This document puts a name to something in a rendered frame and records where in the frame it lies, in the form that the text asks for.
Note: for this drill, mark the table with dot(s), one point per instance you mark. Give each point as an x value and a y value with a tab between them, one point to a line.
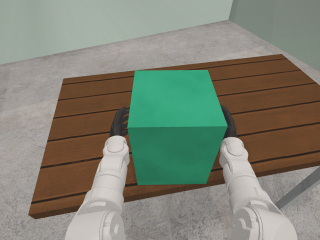
274	104

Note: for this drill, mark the robot left hand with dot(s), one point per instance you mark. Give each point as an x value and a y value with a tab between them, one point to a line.
117	125

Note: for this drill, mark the right robot forearm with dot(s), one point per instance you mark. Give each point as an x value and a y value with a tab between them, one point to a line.
241	182

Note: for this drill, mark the robot right hand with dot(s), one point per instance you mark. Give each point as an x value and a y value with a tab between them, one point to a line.
231	128

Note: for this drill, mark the robot left upper arm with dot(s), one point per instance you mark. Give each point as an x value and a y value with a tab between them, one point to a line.
100	225

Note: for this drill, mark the left robot forearm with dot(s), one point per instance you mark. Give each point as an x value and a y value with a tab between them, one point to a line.
108	185

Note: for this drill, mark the robot right upper arm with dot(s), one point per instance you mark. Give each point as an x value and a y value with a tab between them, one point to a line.
252	223

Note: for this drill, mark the carton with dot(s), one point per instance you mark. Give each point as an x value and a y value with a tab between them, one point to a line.
176	126

